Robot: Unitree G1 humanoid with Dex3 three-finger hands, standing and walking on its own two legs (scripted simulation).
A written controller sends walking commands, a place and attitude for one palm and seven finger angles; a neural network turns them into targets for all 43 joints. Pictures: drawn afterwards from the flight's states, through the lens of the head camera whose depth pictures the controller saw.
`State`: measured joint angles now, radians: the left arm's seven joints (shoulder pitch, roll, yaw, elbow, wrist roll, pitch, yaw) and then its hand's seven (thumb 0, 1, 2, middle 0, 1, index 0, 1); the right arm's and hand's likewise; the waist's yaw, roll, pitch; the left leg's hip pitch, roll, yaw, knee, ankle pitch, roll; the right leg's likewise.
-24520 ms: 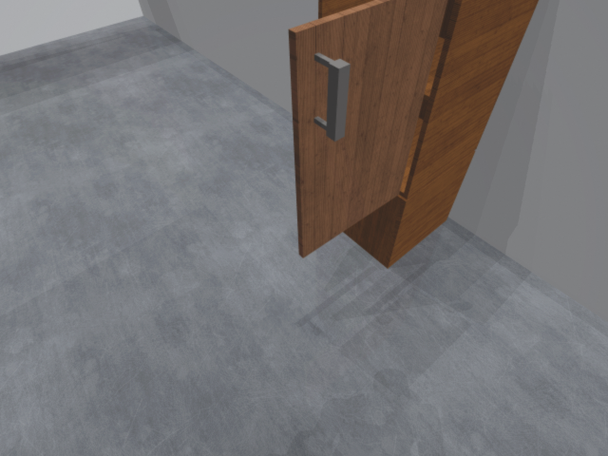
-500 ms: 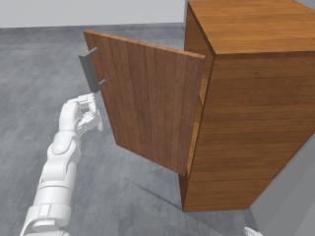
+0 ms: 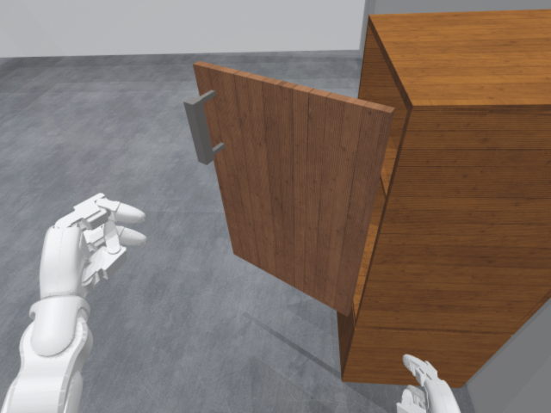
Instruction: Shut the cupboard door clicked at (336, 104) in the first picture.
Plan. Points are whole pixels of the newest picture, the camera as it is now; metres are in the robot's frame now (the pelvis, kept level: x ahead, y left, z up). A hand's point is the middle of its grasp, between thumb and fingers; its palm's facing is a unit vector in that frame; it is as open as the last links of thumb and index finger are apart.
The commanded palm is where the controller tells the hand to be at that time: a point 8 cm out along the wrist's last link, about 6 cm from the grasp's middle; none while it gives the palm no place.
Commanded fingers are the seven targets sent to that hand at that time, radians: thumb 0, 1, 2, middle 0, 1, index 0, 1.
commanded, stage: draw the hand back to the body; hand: left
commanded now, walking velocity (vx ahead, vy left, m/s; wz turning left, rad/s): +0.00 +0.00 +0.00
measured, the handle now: (207, 127) +0.60 +0.21 +0.13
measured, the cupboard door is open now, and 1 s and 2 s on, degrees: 60 60 60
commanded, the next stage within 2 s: step back with the hand held close in 0.70 s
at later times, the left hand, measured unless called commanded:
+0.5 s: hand (56, 294) +0.19 +0.27 +0.16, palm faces +0.49 -0.78 -0.38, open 7.1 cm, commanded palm +0.14 +0.30 +0.17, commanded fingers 0.00 0.90 0.90 -0.20 -0.30 -0.20 -0.30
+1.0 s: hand (70, 286) +0.21 +0.27 +0.15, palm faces +0.40 -0.79 -0.46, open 7.4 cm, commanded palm +0.15 +0.31 +0.17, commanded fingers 0.00 0.90 0.90 -0.20 -0.30 -0.20 -0.30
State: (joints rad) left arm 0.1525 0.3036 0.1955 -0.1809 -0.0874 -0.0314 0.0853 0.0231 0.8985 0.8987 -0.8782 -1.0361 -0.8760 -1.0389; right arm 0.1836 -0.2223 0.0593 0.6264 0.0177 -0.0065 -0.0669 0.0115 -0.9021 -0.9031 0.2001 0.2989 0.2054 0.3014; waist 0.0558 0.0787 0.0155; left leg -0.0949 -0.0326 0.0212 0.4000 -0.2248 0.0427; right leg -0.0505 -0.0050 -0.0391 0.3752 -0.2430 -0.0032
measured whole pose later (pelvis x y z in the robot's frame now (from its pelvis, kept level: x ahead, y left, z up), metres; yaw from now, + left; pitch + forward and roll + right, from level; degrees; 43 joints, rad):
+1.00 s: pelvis +0.01 +0.01 +0.00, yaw +0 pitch +0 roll -1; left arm 0.50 0.37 0.37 -0.38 -0.08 -0.10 0.10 0.02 0.90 0.90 -0.21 -0.30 -0.21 -0.31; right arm 0.18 -0.25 0.00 0.59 0.02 0.04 -0.07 0.01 -0.90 -0.90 0.20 0.30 0.21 0.30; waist 0.03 0.09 0.00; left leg -0.20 -0.02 0.03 0.46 -0.25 0.05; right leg -0.14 0.00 -0.04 0.38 -0.24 0.01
